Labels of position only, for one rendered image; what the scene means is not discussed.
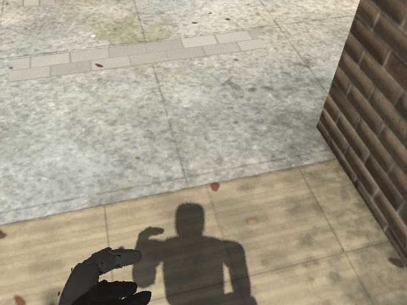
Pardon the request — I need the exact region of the left robot hand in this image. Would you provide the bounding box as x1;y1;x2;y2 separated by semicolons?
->
58;247;151;305

